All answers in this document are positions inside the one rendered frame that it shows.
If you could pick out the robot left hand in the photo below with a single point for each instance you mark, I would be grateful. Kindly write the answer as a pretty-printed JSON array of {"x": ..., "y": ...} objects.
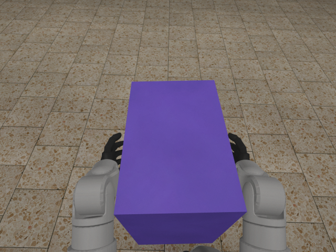
[{"x": 111, "y": 146}]

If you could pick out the carton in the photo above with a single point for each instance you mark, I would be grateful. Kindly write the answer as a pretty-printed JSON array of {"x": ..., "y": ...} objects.
[{"x": 178, "y": 182}]

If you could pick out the robot right hand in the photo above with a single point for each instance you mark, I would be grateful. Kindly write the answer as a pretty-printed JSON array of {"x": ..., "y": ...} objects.
[{"x": 240, "y": 152}]

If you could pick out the left robot forearm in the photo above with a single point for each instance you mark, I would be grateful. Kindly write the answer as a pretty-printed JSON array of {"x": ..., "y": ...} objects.
[{"x": 93, "y": 209}]

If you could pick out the right robot forearm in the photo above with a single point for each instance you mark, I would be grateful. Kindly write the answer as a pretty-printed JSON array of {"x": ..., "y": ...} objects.
[{"x": 264, "y": 223}]

